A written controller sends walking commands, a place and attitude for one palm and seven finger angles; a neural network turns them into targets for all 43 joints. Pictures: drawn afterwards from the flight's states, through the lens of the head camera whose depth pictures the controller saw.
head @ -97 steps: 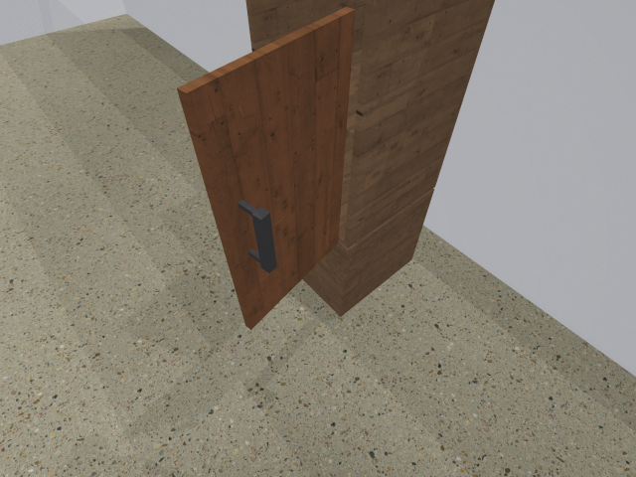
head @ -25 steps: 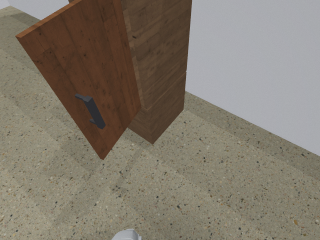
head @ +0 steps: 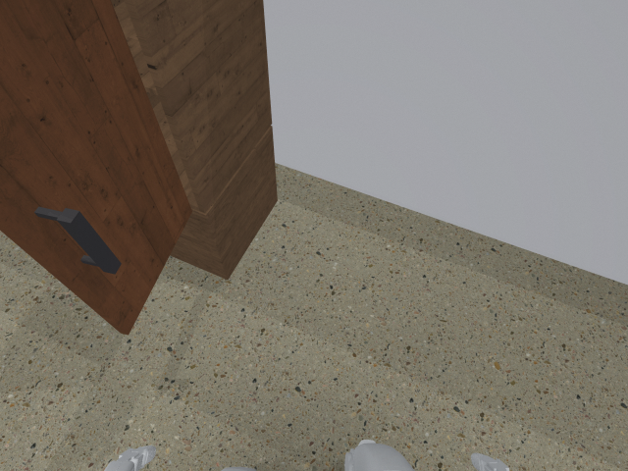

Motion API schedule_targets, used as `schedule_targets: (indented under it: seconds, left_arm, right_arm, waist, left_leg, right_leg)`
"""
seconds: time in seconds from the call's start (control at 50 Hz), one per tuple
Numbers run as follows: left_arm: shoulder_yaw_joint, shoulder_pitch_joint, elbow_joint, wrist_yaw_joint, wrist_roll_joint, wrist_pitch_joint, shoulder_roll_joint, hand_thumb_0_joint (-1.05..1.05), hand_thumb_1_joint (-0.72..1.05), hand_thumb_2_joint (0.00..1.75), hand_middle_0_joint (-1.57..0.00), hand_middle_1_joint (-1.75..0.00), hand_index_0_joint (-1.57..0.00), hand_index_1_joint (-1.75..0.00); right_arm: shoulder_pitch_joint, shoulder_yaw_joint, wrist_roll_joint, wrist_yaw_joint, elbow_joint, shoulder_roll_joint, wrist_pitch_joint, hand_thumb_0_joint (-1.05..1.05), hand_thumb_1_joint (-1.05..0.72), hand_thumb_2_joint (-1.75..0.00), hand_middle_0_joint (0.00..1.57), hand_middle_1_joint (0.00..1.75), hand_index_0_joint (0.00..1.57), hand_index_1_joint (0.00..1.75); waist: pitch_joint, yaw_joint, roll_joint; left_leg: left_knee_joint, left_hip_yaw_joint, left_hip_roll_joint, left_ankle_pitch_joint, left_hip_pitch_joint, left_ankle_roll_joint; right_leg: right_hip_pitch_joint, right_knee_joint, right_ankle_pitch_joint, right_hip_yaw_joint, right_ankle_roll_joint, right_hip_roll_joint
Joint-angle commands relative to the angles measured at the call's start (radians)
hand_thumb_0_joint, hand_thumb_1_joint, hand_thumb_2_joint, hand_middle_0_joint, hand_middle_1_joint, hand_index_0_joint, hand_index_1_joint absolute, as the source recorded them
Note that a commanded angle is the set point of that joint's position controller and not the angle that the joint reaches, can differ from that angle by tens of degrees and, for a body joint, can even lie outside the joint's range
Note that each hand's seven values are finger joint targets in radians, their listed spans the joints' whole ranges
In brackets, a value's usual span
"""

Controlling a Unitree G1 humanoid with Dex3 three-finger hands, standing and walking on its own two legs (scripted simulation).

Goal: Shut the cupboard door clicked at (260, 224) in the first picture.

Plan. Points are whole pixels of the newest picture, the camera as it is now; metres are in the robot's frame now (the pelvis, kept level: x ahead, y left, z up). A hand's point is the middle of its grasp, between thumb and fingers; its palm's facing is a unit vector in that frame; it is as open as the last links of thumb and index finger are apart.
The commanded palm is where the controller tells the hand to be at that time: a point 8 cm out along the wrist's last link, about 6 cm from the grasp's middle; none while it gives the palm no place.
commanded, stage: walk to a spot facing it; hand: left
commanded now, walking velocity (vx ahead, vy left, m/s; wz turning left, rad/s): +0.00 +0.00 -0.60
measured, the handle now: (80, 241) +0.39 +0.39 -0.03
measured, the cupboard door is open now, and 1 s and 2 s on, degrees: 100 100 100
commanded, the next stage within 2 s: turn to face it in 1.64 s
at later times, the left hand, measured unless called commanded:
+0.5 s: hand (244, 413) +0.20 +0.12 -0.16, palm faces -0.32 -0.93 -0.17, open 7.4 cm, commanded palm none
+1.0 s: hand (351, 340) +0.32 -0.04 -0.16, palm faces -0.52 -0.83 -0.22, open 7.2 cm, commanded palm none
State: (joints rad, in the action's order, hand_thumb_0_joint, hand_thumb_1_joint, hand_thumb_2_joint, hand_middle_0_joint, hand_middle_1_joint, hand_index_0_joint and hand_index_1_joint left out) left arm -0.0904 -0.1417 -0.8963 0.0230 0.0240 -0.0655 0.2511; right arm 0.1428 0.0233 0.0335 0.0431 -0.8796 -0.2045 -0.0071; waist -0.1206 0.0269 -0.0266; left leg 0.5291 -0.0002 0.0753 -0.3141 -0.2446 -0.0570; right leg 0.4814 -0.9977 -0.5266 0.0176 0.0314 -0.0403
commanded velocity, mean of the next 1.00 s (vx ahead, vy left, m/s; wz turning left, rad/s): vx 0.28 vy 0.00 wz -0.48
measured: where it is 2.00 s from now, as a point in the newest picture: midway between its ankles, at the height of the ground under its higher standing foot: (460, 360)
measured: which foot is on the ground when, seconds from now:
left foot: down 0.00-0.10, up 0.12-0.34, down 0.36-0.70, up 0.72-1.00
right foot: up 0.00-0.10, down 0.12-0.36, up 0.38-0.68, down 0.70-1.00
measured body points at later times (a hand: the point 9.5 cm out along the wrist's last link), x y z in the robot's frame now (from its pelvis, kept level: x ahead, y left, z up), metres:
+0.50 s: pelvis +0.04 -0.04 +0.01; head +0.09 -0.04 +0.45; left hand +0.22 +0.17 -0.14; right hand -0.03 -0.29 -0.13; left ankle +0.04 +0.10 -0.73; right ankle +0.00 -0.15 -0.66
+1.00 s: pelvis +0.17 -0.17 +0.01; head +0.21 -0.20 +0.46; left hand +0.35 +0.01 -0.14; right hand +0.11 -0.42 -0.13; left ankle +0.32 -0.08 -0.69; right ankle +0.10 -0.22 -0.73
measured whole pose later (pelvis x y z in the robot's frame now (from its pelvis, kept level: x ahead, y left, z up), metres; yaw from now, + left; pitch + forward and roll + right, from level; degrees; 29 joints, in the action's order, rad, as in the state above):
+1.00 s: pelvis +0.17 -0.17 +0.01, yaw -33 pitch +1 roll +0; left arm -0.06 -0.22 -0.98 0.01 0.02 0.04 0.20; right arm 0.16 0.05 0.03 -0.02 -0.93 -0.20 0.02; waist -0.08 -0.01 0.00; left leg 0.79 -0.06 0.11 -0.24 -0.53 -0.06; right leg 0.15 -0.40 -0.27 -0.03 -0.08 -0.06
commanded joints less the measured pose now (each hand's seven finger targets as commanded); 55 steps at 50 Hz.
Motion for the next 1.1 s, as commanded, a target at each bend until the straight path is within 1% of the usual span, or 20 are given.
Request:
schedule_targets:
  seconds: [0.0,0.06,0.08,0.1,0.3,0.32,0.34,0.38,0.46,0.56,0.62,0.64,0.66,0.68,0.7,0.78,0.96,1.04,1.06,1.08]
  left_arm:
    - [-0.008,0.018,0.097,0.024,-0.008,0.032,0.053,0.0,0.9,0.9,-0.2,-0.3,-0.2,-0.3]
    - [-0.026,-0.117,0.056,0.022,-0.006,0.041,0.114,0.0,0.9,0.9,-0.2,-0.3,-0.2,-0.3]
    - [-0.051,-0.168,0.047,0.003,0.007,0.051,0.24,0.0,0.9,0.9,-0.2,-0.3,-0.2,-0.3]
    - [-0.055,-0.216,0.037,-0.013,-0.005,0.046,0.29,0.0,0.9,0.9,-0.2,-0.3,-0.2,-0.3]
    - [-0.024,0.052,0.086,-0.01,0.0,0.036,0.169,0.0,0.9,0.9,-0.2,-0.3,-0.2,-0.3]
    - [-0.009,0.063,0.106,0.0,-0.004,0.035,0.112,0.0,0.9,0.9,-0.2,-0.3,-0.2,-0.3]
    - [0.003,0.088,0.144,0.01,-0.011,0.039,0.054,0.0,0.9,0.9,-0.2,-0.3,-0.2,-0.3]
    - [-0.017,0.157,0.168,0.037,0.007,0.057,0.083,0.0,0.9,0.9,-0.2,-0.3,-0.2,-0.3]
    - [0.006,0.13,0.11,0.058,0.009,0.057,0.013,0.0,0.9,0.9,-0.2,-0.3,-0.2,-0.3]
    - [0.026,0.217,0.115,0.062,-0.001,0.062,-0.011,0.0,0.9,0.9,-0.2,-0.3,-0.2,-0.3]
    - [0.009,0.074,0.071,0.057,0.002,0.069,0.034,0.0,0.9,0.9,-0.2,-0.3,-0.2,-0.3]
    - [-0.008,-0.106,0.015,0.047,0.005,0.081,0.086,0.0,0.9,0.9,-0.2,-0.3,-0.2,-0.3]
    - [-0.051,-0.295,-0.033,0.026,0.01,0.093,0.23,0.0,0.9,0.9,-0.2,-0.3,-0.2,-0.3]
    - [-0.062,-0.353,-0.057,0.01,-0.019,0.086,0.296,0.0,0.9,0.9,-0.2,-0.3,-0.2,-0.3]
    - [-0.046,-0.261,-0.033,-0.003,-0.021,0.084,0.269,0.0,0.9,0.9,-0.2,-0.3,-0.2,-0.3]
    - [-0.007,-0.02,0.026,-0.021,0.001,0.103,0.113,0.0,0.9,0.9,-0.2,-0.3,-0.2,-0.3]
    - [-0.013,-0.147,-0.059,-0.012,-0.004,0.132,0.112,0.0,0.9,0.9,-0.2,-0.3,-0.2,-0.3]
    - [-0.01,-0.142,-0.078,-0.018,-0.009,0.132,0.109,0.0,0.9,0.9,-0.2,-0.3,-0.2,-0.3]
    - [-0.006,-0.126,-0.066,-0.015,-0.012,0.132,0.084,0.0,0.9,0.9,-0.2,-0.3,-0.2,-0.3]
    - [0.005,-0.155,-0.051,-0.007,-0.017,0.131,0.03,0.0,0.9,0.9,-0.2,-0.3,-0.2,-0.3]
  right_arm:
    - [0.057,0.07,0.007,0.012,0.05,-0.229,0.005,0.0,-0.9,-0.9,0.2,0.3,0.2,0.3]
    - [0.029,0.076,-0.008,0.0,0.063,-0.228,-0.008,0.0,-0.9,-0.9,0.2,0.3,0.2,0.3]
    - [0.027,0.06,-0.021,-0.008,0.098,-0.148,-0.01,0.0,-0.9,-0.9,0.2,0.3,0.2,0.3]
    - [-0.02,0.052,-0.028,-0.002,0.124,-0.155,-0.019,0.0,-0.9,-0.9,0.2,0.3,0.2,0.3]
    - [0.213,0.04,-0.013,-0.022,0.004,-0.118,0.009,0.0,-0.9,-0.9,0.2,0.3,0.2,0.3]
    - [0.293,0.051,-0.004,-0.011,-0.018,-0.18,0.019,0.0,-0.9,-0.9,0.2,0.3,0.2,0.3]
    - [0.355,0.072,0.014,-0.005,-0.02,-0.285,0.03,0.0,-0.9,-0.9,0.2,0.3,0.2,0.3]
    - [0.283,0.065,0.015,-0.007,0.011,-0.285,0.049,0.0,-0.9,-0.9,0.2,0.3,0.2,0.3]
    - [0.28,0.028,0.007,-0.006,-0.025,-0.161,0.071,0.0,-0.9,-0.9,0.2,0.3,0.2,0.3]
    - [0.348,0.04,0.012,-0.014,-0.067,-0.182,0.068,0.0,-0.9,-0.9,0.2,0.3,0.2,0.3]
    - [0.295,0.045,0.003,-0.018,-0.058,-0.203,0.06,0.0,-0.9,-0.9,0.2,0.3,0.2,0.3]
    - [0.254,0.044,-0.008,-0.027,-0.043,-0.197,0.06,0.0,-0.9,-0.9,0.2,0.3,0.2,0.3]
    - [0.203,0.027,-0.032,-0.039,0.007,-0.121,0.063,0.0,-0.9,-0.9,0.2,0.3,0.2,0.3]
    - [0.098,0.026,-0.035,-0.032,0.062,-0.114,0.061,0.0,-0.9,-0.9,0.2,0.3,0.2,0.3]
    - [0.065,0.038,-0.03,-0.028,0.053,-0.136,0.057,0.0,-0.9,-0.9,0.2,0.3,0.2,0.3]
    - [0.153,0.042,-0.003,-0.039,-0.034,-0.083,0.019,0.0,-0.9,-0.9,0.2,0.3,0.2,0.3]
    - [-0.016,0.044,-0.007,-0.061,0.022,-0.058,0.047,0.0,-0.9,-0.9,0.2,0.3,0.2,0.3]
    - [0.056,0.048,-0.004,-0.053,-0.014,-0.084,0.065,0.0,-0.9,-0.9,0.2,0.3,0.2,0.3]
    - [0.176,0.057,0.002,-0.044,-0.058,-0.129,0.074,0.0,-0.9,-0.9,0.2,0.3,0.2,0.3]
    - [0.319,0.081,0.021,-0.034,-0.095,-0.23,0.079,0.0,-0.9,-0.9,0.2,0.3,0.2,0.3]
  waist:
    - [0.185,-0.039,0.268]
    - [0.169,0.034,0.112]
    - [0.191,0.049,-0.25]
    - [0.214,0.096,-0.279]
    - [0.129,-0.098,-0.083]
    - [0.122,-0.133,0.101]
    - [0.107,-0.157,0.395]
    - [0.049,-0.11,0.125]
    - [0.067,-0.078,0.212]
    - [0.092,-0.11,0.213]
    - [0.145,-0.023,0.19]
    - [0.222,0.067,0.101]
    - [0.34,0.15,-0.203]
    - [0.309,0.162,-0.241]
    - [0.205,0.12,-0.12]
    - [0.113,-0.049,-0.104]
    - [0.091,0.001,-0.062]
    - [0.107,-0.059,-0.019]
    - [0.149,-0.113,0.067]
    - [0.236,-0.154,0.276]
  left_leg:
    - [-0.038,-0.002,0.22,0.675,0.131,0.146]
    - [0.168,-0.075,0.153,0.333,-0.095,0.059]
    - [0.435,-0.171,0.005,-0.107,-0.323,-0.012]
    - [0.602,-0.039,-0.007,-0.378,-0.34,-0.009]
    - [-0.015,-0.098,-0.05,-0.054,0.18,0.018]
    - [-0.184,0.065,0.08,-0.235,0.294,0.065]
    - [-0.378,0.488,0.396,-0.499,0.299,0.175]
    - [-0.427,0.504,0.439,-0.447,0.097,0.251]
    - [-0.276,0.022,0.247,0.246,0.233,0.143]
    - [-0.208,-0.162,0.256,0.457,0.231,0.122]
    - [-0.009,-0.225,0.257,0.57,0.138,0.093]
    - [0.217,-0.277,0.21,0.567,-0.019,0.056]
    - [0.565,-0.307,0.087,0.075,-0.365,0.006]
    - [0.798,-0.149,0.025,-0.332,-0.529,-0.003]
    - [0.836,-0.029,0.088,-0.242,-0.547,0.004]
    - [0.61,-0.033,0.106,-0.02,-0.309,-0.011]
    - [0.179,-0.06,0.026,0.077,-0.288,0.007]
    - [-0.038,-0.087,-0.013,0.129,-0.018,0.032]
    - [-0.085,-0.033,0.022,0.123,0.208,0.066]
    - [-0.14,0.287,0.27,0.045,0.435,0.171]
  right_leg:
    - [-0.112,0.208,0.066,-0.094,-0.008,0.025]
    - [-0.413,0.505,0.411,-0.074,-0.038,0.043]
    - [-0.542,0.63,0.701,0.341,-0.146,0.318]
    - [-0.466,0.65,0.815,0.47,-0.268,0.45]
    - [0.043,0.62,-0.115,0.312,-0.168,0.151]
    - [0.198,0.44,-0.166,0.223,-0.113,0.054]
    - [0.33,0.094,-0.124,0.025,-0.048,-0.053]
    - [0.276,-0.142,0.024,0.037,-0.041,0.067]
    - [0.285,-0.128,0.217,-0.052,-0.012,0.111]
    - [0.077,0.222,0.205,-0.165,-0.034,0.076]
    - [-0.233,0.378,0.221,-0.205,-0.075,0.021]
    - [-0.533,0.447,0.272,-0.173,-0.113,0.019]
    - [-0.846,0.54,0.245,0.247,-0.217,0.313]
    - [-0.79,0.688,0.412,0.549,-0.299,0.489]
    - [-0.613,0.719,0.271,0.485,-0.308,0.465]
    - [-0.229,0.782,0.28,0.187,-0.222,0.291]
    - [-0.4,0.755,0.397,0.191,-0.237,0.263]
    - [-0.337,0.599,0.52,0.15,-0.188,0.225]
    - [-0.195,0.421,0.551,0.092,-0.154,0.166]
    - [0.044,0.123,0.299,-0.018,-0.099,0.043]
